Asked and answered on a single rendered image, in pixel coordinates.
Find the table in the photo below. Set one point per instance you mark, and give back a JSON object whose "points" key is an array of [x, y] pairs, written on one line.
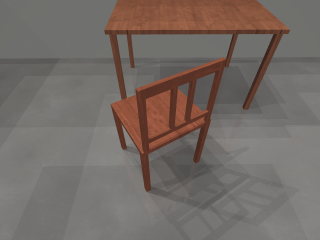
{"points": [[193, 17]]}

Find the chair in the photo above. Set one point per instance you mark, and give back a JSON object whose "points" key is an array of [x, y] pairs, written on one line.
{"points": [[160, 113]]}

